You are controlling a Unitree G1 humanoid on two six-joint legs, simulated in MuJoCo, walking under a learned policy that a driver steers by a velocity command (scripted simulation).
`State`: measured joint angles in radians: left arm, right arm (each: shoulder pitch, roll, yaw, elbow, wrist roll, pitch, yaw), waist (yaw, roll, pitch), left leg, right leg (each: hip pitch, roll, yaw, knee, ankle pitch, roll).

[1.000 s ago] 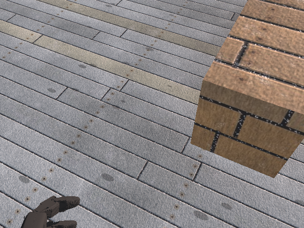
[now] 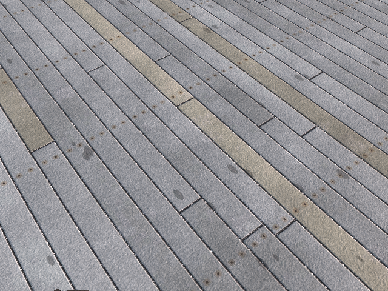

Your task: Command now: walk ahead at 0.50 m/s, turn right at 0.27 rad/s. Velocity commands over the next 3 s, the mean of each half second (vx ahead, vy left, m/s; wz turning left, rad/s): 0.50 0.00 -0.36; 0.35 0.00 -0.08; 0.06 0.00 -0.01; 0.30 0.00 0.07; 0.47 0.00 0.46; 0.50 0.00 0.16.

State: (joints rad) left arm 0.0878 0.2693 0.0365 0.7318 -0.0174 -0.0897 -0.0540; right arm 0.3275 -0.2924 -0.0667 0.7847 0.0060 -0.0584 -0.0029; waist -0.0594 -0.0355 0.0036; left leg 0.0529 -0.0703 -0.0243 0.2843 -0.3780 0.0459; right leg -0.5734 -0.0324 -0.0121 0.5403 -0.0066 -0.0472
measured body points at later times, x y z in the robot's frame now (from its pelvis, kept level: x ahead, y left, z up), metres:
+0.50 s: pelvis +0.29 -0.03 +0.01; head +0.32 -0.05 +0.46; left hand +0.38 +0.24 -0.11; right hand +0.47 -0.31 -0.07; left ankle +0.48 +0.07 -0.71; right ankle +0.16 -0.11 -0.73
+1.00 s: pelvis +0.54 -0.07 +0.00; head +0.56 -0.08 +0.45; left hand +0.79 +0.11 -0.08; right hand +0.50 -0.35 -0.13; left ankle +0.48 +0.06 -0.73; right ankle +0.63 -0.21 -0.73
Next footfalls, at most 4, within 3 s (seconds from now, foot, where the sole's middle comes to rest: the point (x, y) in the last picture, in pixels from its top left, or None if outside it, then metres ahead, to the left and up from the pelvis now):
0.04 right None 0.20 -0.11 -0.77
0.56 left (177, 281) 0.51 0.05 -0.77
1.00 right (249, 236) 0.66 -0.22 -0.77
1.26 left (177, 242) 0.65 0.04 -0.77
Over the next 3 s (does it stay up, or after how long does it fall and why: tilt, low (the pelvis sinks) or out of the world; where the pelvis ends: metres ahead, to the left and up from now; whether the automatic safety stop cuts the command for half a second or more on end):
stays up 1.35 -0.13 0.02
